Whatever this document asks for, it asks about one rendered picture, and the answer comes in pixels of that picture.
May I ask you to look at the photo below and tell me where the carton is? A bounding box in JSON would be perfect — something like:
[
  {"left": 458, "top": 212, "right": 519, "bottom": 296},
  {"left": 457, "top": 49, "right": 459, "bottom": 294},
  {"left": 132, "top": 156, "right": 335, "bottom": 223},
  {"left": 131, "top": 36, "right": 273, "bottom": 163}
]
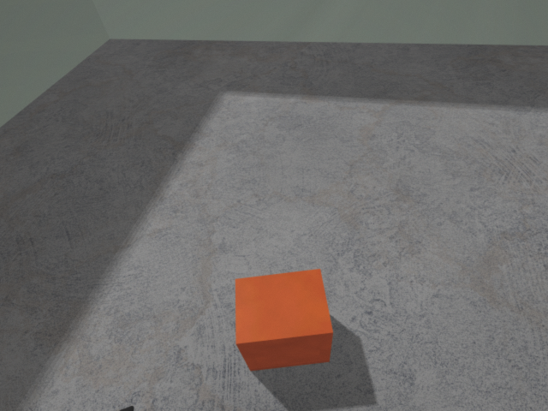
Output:
[{"left": 235, "top": 269, "right": 333, "bottom": 371}]

